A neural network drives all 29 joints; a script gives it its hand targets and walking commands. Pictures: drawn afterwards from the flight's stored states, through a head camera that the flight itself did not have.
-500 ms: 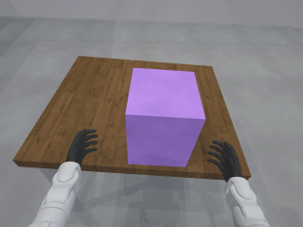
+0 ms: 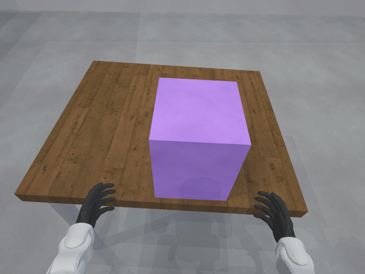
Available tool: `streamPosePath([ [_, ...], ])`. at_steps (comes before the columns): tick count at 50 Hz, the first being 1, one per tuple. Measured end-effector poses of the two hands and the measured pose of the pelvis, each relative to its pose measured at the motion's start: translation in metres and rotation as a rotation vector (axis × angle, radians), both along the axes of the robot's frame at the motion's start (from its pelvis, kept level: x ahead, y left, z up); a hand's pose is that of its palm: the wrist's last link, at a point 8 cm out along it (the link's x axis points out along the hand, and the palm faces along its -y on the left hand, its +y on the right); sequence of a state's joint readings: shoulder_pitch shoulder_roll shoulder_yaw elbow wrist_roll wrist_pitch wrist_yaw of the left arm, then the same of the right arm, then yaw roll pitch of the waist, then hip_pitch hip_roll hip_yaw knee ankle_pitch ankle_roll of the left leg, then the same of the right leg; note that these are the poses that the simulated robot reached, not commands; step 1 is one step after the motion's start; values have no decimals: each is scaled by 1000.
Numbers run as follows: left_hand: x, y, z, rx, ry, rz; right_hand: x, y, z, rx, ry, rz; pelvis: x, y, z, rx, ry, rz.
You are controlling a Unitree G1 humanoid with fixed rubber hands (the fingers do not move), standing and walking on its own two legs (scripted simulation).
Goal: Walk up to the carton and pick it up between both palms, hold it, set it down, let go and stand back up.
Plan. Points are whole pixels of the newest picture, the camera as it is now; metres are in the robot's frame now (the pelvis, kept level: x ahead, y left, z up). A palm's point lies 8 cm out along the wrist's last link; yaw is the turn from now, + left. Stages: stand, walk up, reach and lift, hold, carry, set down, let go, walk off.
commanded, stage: set down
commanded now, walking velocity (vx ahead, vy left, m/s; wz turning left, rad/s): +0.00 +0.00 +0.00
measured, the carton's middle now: (194, 141) +0.42 -0.03 +0.02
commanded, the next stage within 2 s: let go in 0.64 s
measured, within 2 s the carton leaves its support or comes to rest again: neither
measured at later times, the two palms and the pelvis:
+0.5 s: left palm (80, 245) +0.18 +0.22 -0.06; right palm (282, 252) +0.17 -0.23 -0.06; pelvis +0.00 +0.00 +0.00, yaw +0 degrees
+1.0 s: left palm (81, 250) +0.18 +0.23 -0.07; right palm (285, 259) +0.16 -0.23 -0.07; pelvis +0.00 +0.00 +0.00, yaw +0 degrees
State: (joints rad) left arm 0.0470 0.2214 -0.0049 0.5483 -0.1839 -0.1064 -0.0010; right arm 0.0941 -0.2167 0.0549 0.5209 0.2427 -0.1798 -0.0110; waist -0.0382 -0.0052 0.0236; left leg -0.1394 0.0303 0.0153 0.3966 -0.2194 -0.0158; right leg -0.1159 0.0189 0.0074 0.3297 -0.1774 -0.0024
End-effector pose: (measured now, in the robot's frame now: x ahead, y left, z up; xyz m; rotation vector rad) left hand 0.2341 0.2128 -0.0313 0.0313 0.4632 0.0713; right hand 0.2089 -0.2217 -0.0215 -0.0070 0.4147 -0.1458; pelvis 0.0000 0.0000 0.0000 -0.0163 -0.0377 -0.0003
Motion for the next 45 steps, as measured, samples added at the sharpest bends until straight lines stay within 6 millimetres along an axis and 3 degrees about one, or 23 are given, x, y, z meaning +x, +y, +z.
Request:
streamPosePath([
  [18, -35, 8, -13, 70, 186, -7, -26, -2, -26, -24, 114, 19, -2, 0, 0, 0, -46, 1],
  [26, -51, 12, -30, 87, 306, -3, -38, -5, -39, -51, 203, 35, -4, 0, 0, 0, -50, 1],
  [45, -55, 14, -42, 114, 364, 8, -47, -11, -51, -59, 263, 44, 0, 0, 0, 0, -45, 1],
])
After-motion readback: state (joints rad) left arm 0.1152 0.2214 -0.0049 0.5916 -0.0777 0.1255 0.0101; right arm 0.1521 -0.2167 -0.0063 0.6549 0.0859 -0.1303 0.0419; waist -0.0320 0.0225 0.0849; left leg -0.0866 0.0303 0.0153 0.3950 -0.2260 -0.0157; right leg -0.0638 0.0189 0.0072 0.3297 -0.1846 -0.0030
